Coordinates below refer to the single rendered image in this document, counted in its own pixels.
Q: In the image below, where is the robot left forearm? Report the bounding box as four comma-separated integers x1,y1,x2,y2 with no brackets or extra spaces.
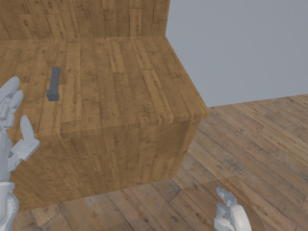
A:
0,181,19,231

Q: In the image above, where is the robot left hand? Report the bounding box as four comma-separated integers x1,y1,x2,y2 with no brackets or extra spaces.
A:
0,76,40,183

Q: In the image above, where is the robot right hand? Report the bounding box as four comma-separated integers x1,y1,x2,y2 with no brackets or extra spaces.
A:
214,187,252,231

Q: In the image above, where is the counter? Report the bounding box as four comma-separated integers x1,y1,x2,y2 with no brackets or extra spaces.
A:
0,0,210,213

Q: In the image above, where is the tap lever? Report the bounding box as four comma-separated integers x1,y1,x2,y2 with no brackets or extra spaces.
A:
46,66,60,102

